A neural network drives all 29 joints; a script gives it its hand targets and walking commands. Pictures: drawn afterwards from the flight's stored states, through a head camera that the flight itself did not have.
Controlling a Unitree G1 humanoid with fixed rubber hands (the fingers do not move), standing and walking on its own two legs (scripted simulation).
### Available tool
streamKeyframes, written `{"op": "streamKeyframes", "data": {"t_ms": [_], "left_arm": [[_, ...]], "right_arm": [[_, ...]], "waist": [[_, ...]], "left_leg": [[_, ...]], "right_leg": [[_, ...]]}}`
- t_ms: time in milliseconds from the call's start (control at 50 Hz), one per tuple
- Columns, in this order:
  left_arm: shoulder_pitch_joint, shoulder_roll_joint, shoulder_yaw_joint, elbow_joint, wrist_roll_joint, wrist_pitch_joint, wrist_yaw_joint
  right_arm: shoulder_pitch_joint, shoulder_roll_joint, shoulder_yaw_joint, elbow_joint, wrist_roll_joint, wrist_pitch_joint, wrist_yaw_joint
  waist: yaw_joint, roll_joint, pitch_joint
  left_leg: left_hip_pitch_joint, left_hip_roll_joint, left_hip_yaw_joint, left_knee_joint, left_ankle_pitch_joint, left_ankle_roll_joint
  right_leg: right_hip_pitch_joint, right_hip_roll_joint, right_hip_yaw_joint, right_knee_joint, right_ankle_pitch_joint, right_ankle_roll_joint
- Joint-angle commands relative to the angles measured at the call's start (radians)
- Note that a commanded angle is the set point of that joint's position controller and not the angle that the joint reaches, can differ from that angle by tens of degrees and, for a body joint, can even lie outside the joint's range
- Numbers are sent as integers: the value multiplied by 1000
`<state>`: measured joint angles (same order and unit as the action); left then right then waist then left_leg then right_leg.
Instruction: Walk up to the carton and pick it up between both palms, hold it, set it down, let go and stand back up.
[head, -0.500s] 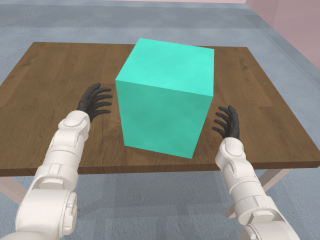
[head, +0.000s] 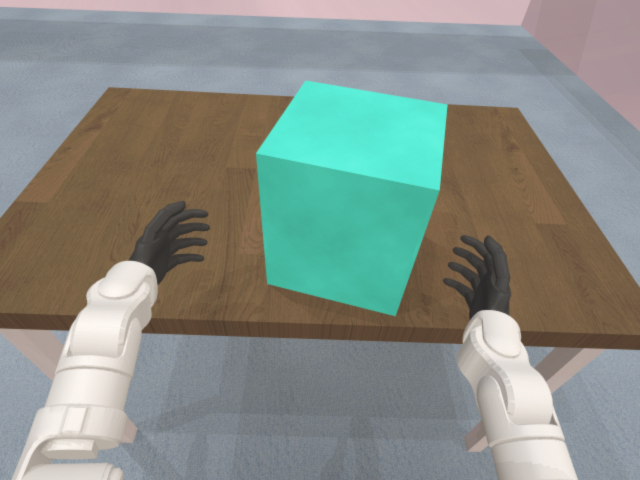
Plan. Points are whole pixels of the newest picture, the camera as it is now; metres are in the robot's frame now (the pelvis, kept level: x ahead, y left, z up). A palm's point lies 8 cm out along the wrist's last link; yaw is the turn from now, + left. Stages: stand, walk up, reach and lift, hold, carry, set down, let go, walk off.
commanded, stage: set down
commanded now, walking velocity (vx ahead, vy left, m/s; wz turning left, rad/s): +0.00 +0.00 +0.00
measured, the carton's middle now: (351, 200) +0.49 -0.05 +0.09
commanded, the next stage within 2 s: none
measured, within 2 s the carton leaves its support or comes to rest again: neither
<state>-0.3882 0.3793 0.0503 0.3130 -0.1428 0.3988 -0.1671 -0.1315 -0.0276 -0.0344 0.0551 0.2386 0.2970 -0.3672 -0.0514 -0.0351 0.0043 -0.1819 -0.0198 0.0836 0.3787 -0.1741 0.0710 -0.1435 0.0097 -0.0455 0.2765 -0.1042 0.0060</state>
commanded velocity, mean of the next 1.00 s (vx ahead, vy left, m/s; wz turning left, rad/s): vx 0.00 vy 0.00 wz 0.00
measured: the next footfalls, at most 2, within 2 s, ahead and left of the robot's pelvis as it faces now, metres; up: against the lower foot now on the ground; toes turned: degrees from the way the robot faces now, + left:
none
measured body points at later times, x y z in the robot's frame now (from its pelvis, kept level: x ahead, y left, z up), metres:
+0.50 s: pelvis +0.02 +0.00 +0.00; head +0.04 +0.03 +0.45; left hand +0.31 +0.23 +0.07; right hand +0.25 -0.19 +0.08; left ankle +0.02 +0.06 -0.75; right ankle +0.03 -0.13 -0.75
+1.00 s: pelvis +0.02 +0.00 +0.00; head +0.03 +0.03 +0.45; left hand +0.24 +0.24 +0.06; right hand +0.22 -0.18 +0.07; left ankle +0.02 +0.06 -0.75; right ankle +0.03 -0.13 -0.75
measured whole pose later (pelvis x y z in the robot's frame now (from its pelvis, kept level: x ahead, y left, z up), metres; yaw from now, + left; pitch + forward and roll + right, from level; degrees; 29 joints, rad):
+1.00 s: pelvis +0.02 +0.00 +0.00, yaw +0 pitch -2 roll -2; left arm 0.27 0.45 0.05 -0.28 -0.22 0.33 -0.18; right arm 0.47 -0.01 0.02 -0.47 0.24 0.39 -0.35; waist 0.06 -0.04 0.04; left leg -0.15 -0.02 0.08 0.38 -0.20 0.07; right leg -0.12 0.01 -0.04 0.28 -0.13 0.01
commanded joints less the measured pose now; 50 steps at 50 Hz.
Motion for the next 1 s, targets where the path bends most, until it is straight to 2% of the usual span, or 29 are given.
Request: {"op": "streamKeyframes", "data": {"t_ms": [0,60,80,100,120,140,160,180,200,220,240,260,280,300,340,380,400,420,460,500,520,560,620,640,700,780,840,920,980], "left_arm": [[-22,192,133,-234,-39,31,-28],[33,197,149,-307,-48,40,-32],[-49,204,129,-340,-65,34,-27],[35,223,172,-384,-50,22,-26],[3,232,151,-404,-65,15,-24],[179,225,182,-506,-53,11,-26],[18,235,133,-503,-88,5,-18],[190,222,165,-539,-73,2,-22],[87,231,150,-449,-86,-2,-16],[110,228,130,-518,-92,-1,-14],[160,220,137,-485,-83,8,-15],[174,227,127,-536,-102,7,-14],[218,230,140,-540,-94,0,-13],[253,231,131,-610,-104,11,-11],[311,201,139,-596,-91,11,-15],[449,206,167,-648,-71,22,-25],[396,204,174,-642,-68,22,-25],[458,200,164,-673,-61,17,-28],[459,219,167,-687,-80,5,-30],[588,228,186,-738,-77,-27,-30],[447,242,167,-716,-96,-38,-23],[624,243,188,-734,-85,-61,-22],[679,240,164,-777,-93,-95,-15],[685,251,165,-782,-88,-106,-9],[630,260,122,-775,-128,-117,-13],[676,276,129,-807,-142,-124,3],[696,265,117,-769,-136,-104,-5],[719,244,125,-735,-135,-93,3],[716,258,122,-769,-139,-101,9]], "right_arm": [[49,-51,58,-323,5,40,-20],[97,-48,76,-409,17,51,-27],[14,-64,60,-430,16,63,-20],[117,-54,80,-479,7,53,-21],[86,-61,67,-502,-5,56,-22],[267,-37,105,-566,9,36,-19],[103,-78,58,-529,10,54,-21],[272,-35,100,-571,23,43,-24],[167,-60,63,-515,1,68,-17],[193,-60,66,-539,4,67,-13],[242,-51,71,-541,13,86,-12],[248,-61,67,-580,10,87,-13],[297,-47,78,-588,13,92,-9],[306,-63,68,-614,17,93,-15],[391,-43,89,-591,28,101,-10],[508,-37,120,-633,34,95,-18],[456,-36,123,-649,35,90,-11],[503,-46,124,-695,32,79,-13],[469,-46,147,-725,35,73,-15],[613,-36,151,-771,20,50,-11],[474,-37,137,-759,7,49,0],[646,-45,151,-773,-5,43,1],[720,-26,136,-764,3,33,12],[706,-31,119,-763,-2,29,17],[662,-32,114,-746,-6,40,27],[666,-30,95,-771,-6,51,34],[688,-17,81,-759,-15,72,28],[677,-21,92,-718,-20,92,41],[672,-34,57,-731,-14,89,44]], "waist": [[57,70,-124],[65,57,-112],[57,81,-133],[81,65,-153],[63,78,-157],[90,57,-178],[58,111,-197],[75,87,-195],[63,109,-167],[59,104,-186],[65,104,-136],[49,82,-164],[68,103,-151],[53,107,-166],[69,122,-139],[76,90,-136],[87,123,-140],[76,108,-141],[92,100,-107],[113,96,-84],[109,117,-106],[115,91,-55],[122,132,-22],[130,135,-17],[109,121,8],[123,140,1],[102,152,43],[122,141,31],[109,164,45]], "left_leg": [[172,72,-54,-94,-27,-77],[176,66,-58,-91,37,-74],[152,69,-64,-86,23,-75],[181,67,-59,-75,63,-75],[165,66,-60,-73,53,-73],[211,70,-65,-64,137,-77],[194,78,-80,-47,136,-91],[242,79,-83,-42,191,-90],[200,79,-88,-44,147,-93],[215,81,-96,-40,152,-91],[208,81,-94,-56,117,-90],[204,84,-99,-51,121,-90],[201,85,-106,-57,112,-93],[234,99,-116,-47,184,-103],[266,87,-121,-37,227,-110],[309,97,-120,-30,332,-110],[286,84,-115,-22,321,-111],[293,80,-112,-22,336,-111],[255,79,-112,-25,308,-102],[271,84,-109,-37,332,-107],[217,79,-104,-24,285,-102],[261,95,-102,-46,269,-90],[214,109,-126,-63,229,-102],[202,116,-125,-71,198,-98],[126,126,-127,-107,59,-84],[66,133,-128,-126,-36,-75],[39,154,-147,-163,-130,-65],[11,159,-145,-172,-154,-61],[-24,175,-157,-186,-152,-67]], "right_leg": [[125,-19,61,1,-57,-15],[130,-17,68,6,-6,-7],[100,-16,61,16,-33,-10],[134,-15,63,20,6,-7],[104,-18,62,26,-7,-4],[177,-17,67,29,80,-4],[105,-13,57,45,35,-6],[130,-13,69,33,89,-12],[76,-14,62,36,21,-14],[83,-14,55,41,25,-14],[93,-13,66,21,10,-21],[91,-15,60,29,18,-17],[106,-21,63,28,13,-18],[99,-9,57,27,41,-21],[77,-8,62,15,48,-22],[115,-1,54,11,126,-10],[102,-5,68,14,108,-10],[104,-4,59,11,142,-9],[98,-12,61,13,119,-8],[111,-14,66,1,135,-8],[73,-16,71,13,82,-14],[80,-17,73,-7,111,-25],[103,-18,77,-4,76,-37],[102,-23,84,-9,61,-41],[103,-25,80,-8,-6,-47],[139,-28,91,5,-31,-47],[161,-21,80,14,-50,-41],[187,-19,83,24,-62,-37],[211,-14,77,41,-40,-31]]}}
